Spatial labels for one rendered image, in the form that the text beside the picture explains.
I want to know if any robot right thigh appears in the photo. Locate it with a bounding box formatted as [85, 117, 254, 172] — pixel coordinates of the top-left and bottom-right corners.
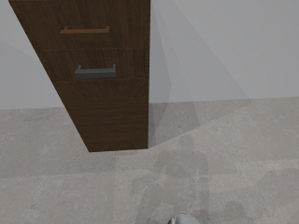
[170, 214, 200, 224]

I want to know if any drawer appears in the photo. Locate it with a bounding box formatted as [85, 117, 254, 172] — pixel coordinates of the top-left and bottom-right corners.
[42, 47, 144, 81]

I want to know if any handle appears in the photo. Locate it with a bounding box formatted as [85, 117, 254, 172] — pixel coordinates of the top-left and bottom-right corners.
[60, 29, 110, 41]
[75, 64, 117, 78]

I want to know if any cabinet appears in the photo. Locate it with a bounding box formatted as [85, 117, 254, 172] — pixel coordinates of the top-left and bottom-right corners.
[8, 0, 150, 153]

